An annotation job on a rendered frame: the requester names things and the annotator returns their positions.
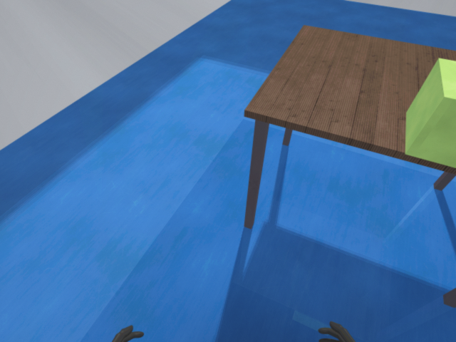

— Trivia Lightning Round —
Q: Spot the table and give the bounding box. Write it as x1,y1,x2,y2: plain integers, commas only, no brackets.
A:
244,25,456,308

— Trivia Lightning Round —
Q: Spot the carton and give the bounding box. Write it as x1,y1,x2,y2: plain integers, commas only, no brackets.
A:
405,58,456,168

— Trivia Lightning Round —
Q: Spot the robot right hand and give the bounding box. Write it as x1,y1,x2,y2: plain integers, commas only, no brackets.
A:
318,321,355,342

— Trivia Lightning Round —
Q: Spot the robot left hand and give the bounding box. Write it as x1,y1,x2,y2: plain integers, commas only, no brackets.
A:
112,325,144,342

